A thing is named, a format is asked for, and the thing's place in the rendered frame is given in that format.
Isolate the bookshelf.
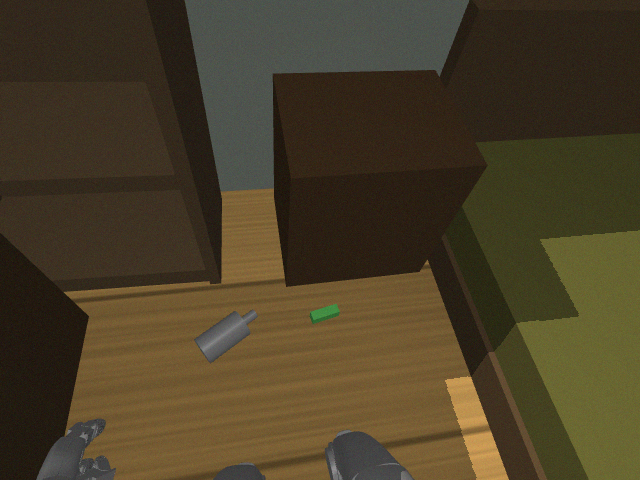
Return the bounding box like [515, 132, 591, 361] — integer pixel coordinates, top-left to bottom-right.
[0, 0, 222, 292]

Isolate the bed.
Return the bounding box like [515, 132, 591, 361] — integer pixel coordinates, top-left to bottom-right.
[428, 0, 640, 480]

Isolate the left robot hand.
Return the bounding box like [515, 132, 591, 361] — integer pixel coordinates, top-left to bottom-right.
[36, 419, 116, 480]

